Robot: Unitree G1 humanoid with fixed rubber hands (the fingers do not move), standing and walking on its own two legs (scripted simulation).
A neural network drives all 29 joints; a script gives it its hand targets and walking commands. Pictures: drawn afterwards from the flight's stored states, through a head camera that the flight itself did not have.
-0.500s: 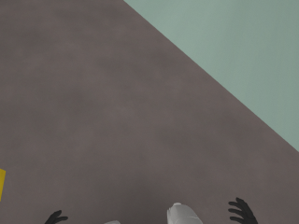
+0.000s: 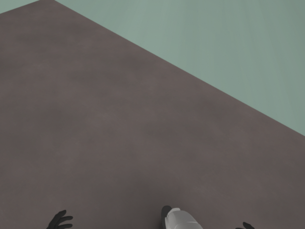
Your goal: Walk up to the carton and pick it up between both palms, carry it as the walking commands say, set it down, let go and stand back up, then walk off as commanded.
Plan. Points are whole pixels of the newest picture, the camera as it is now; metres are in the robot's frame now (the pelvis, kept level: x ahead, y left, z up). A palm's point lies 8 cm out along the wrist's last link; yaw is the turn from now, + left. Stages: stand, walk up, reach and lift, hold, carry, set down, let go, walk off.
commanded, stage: walk off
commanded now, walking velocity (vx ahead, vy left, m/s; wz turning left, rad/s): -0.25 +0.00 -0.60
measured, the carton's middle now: out of the picture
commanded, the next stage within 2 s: stand in 0.86 s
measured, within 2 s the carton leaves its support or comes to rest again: neither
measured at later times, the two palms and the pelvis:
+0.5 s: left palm out of the picture +0.06 +0.23 -0.13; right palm out of the picture -0.10 -0.29 -0.14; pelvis -0.12 -0.01 -0.02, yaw -20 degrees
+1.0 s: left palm out of the picture -0.02 +0.26 -0.13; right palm out of the picture -0.30 -0.20 -0.08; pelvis -0.21 +0.06 +0.02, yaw -32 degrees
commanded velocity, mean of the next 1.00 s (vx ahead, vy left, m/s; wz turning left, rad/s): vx -0.21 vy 0.00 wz -0.50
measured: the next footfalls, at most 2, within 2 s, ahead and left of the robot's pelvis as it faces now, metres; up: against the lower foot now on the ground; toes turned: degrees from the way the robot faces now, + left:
right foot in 0.44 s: -0.05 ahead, -0.14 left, +0.00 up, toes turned -20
left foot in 0.84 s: -0.19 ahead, +0.13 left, +0.00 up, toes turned -24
